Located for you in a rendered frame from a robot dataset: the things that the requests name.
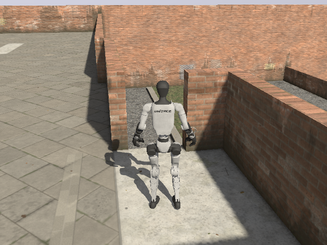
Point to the left robot forearm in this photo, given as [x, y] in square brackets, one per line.
[137, 132]

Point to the robot left foot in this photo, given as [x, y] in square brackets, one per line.
[153, 204]

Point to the right robot forearm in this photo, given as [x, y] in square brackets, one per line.
[189, 132]

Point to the humanoid robot head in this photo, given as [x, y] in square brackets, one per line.
[162, 89]

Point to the robot right hand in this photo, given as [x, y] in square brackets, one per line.
[193, 140]

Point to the robot left upper arm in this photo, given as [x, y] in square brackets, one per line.
[144, 114]

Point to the robot right upper arm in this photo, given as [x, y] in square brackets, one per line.
[182, 116]

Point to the robot left hand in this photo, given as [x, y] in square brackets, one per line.
[139, 140]

